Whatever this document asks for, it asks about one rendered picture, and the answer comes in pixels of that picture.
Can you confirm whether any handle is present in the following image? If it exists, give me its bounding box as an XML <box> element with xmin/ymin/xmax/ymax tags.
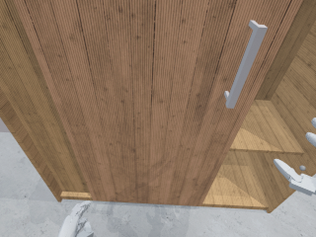
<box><xmin>224</xmin><ymin>20</ymin><xmax>268</xmax><ymax>109</ymax></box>

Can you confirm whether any wardrobe door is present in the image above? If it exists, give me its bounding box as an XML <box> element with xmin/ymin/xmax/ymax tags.
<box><xmin>0</xmin><ymin>0</ymin><xmax>90</xmax><ymax>193</ymax></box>
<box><xmin>13</xmin><ymin>0</ymin><xmax>303</xmax><ymax>206</ymax></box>

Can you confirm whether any right robot hand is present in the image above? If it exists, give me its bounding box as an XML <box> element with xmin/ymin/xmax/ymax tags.
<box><xmin>274</xmin><ymin>118</ymin><xmax>316</xmax><ymax>196</ymax></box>

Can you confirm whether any left robot hand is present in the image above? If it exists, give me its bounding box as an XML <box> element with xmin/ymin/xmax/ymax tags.
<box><xmin>57</xmin><ymin>200</ymin><xmax>94</xmax><ymax>237</ymax></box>

